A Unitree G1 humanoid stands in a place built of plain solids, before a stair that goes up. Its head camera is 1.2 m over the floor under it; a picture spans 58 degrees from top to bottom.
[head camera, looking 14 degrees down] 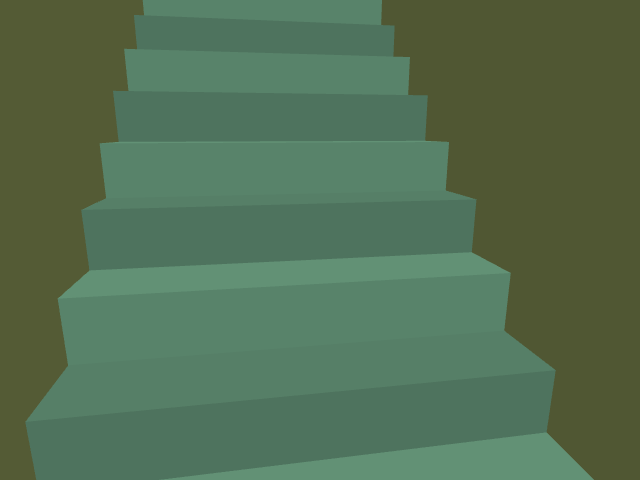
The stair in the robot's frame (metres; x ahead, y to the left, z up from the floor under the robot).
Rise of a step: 0.19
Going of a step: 0.24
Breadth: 1.30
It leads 9 degrees to the left of straight ahead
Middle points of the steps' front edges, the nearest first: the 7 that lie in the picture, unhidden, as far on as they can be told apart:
0.93 0.01 0.58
1.17 0.05 0.78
1.41 0.09 0.97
1.65 0.13 1.16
1.89 0.17 1.36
2.13 0.21 1.55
2.37 0.25 1.75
